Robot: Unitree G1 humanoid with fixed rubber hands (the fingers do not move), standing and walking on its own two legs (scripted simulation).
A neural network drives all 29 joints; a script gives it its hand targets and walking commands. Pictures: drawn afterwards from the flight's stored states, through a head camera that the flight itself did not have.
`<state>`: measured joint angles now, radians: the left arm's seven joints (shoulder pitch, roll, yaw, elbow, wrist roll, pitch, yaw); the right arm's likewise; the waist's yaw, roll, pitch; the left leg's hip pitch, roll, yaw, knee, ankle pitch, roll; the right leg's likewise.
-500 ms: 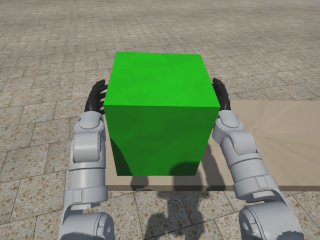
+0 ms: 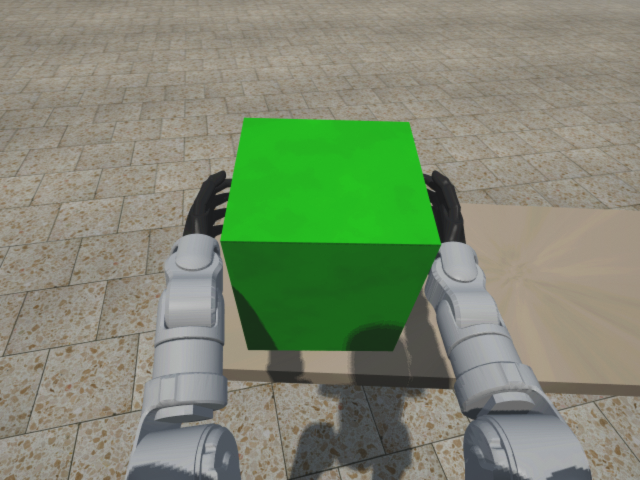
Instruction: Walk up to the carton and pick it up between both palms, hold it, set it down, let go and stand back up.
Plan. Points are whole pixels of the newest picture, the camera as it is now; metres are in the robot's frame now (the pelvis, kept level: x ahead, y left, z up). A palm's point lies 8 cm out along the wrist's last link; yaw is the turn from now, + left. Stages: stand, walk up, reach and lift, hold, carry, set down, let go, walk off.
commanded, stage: set down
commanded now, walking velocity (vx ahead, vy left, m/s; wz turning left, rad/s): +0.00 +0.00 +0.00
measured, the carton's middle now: (323, 242) +0.39 +0.01 +0.11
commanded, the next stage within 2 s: none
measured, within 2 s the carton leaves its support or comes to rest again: neither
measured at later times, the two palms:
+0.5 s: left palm (227, 245) +0.38 +0.14 +0.11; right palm (449, 242) +0.38 -0.16 +0.12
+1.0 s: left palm (236, 255) +0.39 +0.13 +0.08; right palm (448, 247) +0.40 -0.17 +0.10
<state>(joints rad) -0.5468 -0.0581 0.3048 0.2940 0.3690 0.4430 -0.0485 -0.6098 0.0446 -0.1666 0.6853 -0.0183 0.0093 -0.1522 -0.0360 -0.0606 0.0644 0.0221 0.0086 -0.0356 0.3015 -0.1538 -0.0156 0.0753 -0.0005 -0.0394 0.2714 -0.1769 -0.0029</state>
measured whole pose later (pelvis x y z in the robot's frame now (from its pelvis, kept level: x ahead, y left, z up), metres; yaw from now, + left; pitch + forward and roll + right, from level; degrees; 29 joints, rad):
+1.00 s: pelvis +0.01 -0.01 +0.00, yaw -2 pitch +0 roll +0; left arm -0.61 -0.08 0.36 0.67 0.32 0.12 0.05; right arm -0.70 0.01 -0.36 0.97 -0.17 -0.21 -0.07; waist 0.01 -0.03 0.02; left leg -0.13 0.04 0.01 0.28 -0.14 -0.04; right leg -0.10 0.02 -0.04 0.27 -0.16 -0.02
